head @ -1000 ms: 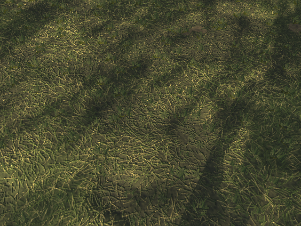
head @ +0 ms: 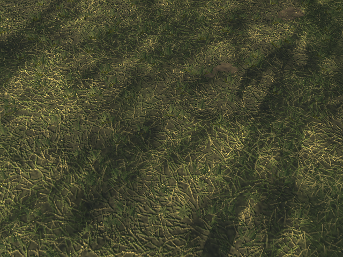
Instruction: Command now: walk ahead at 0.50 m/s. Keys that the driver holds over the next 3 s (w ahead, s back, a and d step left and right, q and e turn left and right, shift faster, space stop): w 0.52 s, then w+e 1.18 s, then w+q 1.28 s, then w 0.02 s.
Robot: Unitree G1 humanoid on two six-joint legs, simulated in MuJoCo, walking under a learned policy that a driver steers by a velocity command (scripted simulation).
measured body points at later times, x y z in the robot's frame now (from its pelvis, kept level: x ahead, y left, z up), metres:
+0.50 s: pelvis +0.28 -0.08 +0.00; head +0.31 -0.09 +0.45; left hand +0.33 +0.20 -0.12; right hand +0.42 -0.35 -0.12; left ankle +0.34 +0.10 -0.67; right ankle +0.29 -0.16 -0.75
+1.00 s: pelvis +0.55 -0.02 +0.00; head +0.57 -0.02 +0.45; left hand +0.71 +0.24 -0.12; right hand +0.58 -0.31 -0.12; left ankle +0.58 +0.08 -0.75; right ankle +0.55 -0.18 -0.67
